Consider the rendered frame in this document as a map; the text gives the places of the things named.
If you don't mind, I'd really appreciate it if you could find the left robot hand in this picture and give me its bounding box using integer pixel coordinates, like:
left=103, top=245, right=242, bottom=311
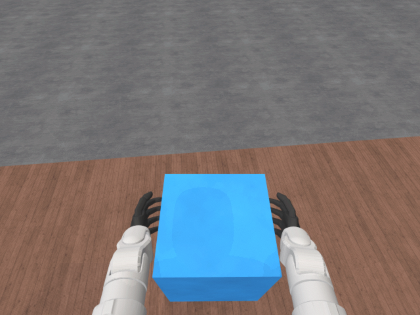
left=130, top=192, right=162, bottom=235

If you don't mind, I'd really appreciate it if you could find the right robot hand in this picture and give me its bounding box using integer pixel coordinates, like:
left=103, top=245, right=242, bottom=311
left=269, top=192, right=300, bottom=238

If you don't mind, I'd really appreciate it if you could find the robot left forearm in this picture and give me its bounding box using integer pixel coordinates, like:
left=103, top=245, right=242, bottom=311
left=92, top=225, right=154, bottom=315

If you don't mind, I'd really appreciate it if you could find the robot right forearm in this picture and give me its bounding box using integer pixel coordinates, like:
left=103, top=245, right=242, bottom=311
left=280, top=226, right=347, bottom=315

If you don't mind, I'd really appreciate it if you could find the carton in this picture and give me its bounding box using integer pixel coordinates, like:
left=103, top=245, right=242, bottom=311
left=152, top=174, right=282, bottom=302

